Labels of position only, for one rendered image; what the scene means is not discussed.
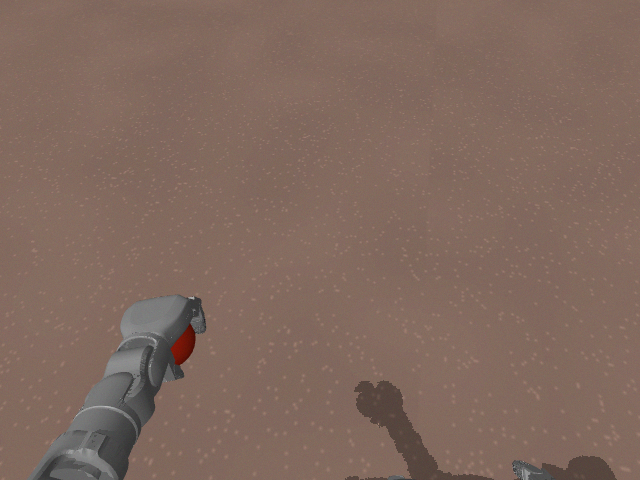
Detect left robot arm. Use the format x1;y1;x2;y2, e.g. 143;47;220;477
27;332;171;480

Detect right robot hand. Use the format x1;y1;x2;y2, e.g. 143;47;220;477
512;460;556;480

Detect left robot hand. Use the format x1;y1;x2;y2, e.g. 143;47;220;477
120;295;206;383

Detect ball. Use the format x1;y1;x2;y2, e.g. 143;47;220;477
171;324;196;365

